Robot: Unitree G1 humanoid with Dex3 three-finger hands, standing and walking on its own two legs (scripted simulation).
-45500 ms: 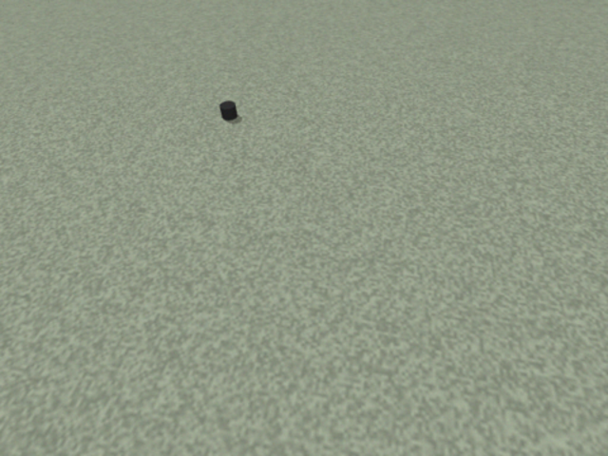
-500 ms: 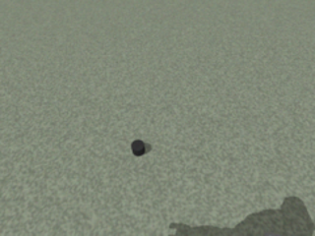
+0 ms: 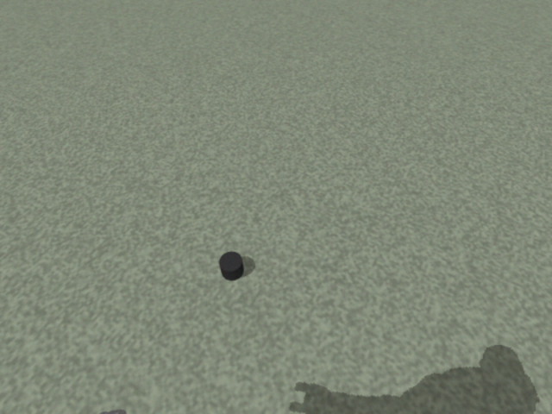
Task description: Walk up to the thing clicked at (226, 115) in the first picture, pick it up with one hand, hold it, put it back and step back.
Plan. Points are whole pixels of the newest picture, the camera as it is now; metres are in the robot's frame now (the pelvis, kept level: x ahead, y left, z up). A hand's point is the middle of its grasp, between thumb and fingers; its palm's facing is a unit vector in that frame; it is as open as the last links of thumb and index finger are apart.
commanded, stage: stand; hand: left
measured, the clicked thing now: (231, 266) +0.78 +0.24 -0.74
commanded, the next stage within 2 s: walk up in 0.94 s
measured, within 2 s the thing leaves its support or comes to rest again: neither
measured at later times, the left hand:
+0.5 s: hand out of the picture +0.05 +0.27 -0.15, palm faces +0.00 -0.94 -0.34, open 7.4 cm
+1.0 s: hand out of the picture +0.07 +0.26 -0.15, palm faces +0.00 -0.94 -0.34, open 7.4 cm
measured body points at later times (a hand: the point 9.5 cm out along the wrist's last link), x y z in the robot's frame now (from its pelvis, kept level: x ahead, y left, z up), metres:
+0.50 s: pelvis -0.01 +0.01 +0.00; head -0.01 +0.01 +0.45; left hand +0.05 +0.31 -0.13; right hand +0.06 -0.29 -0.13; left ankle +0.01 +0.14 -0.74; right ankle -0.02 -0.12 -0.74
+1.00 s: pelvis +0.00 +0.00 +0.00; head +0.01 +0.00 +0.45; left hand +0.07 +0.31 -0.13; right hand +0.08 -0.30 -0.13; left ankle +0.01 +0.14 -0.74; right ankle -0.02 -0.12 -0.74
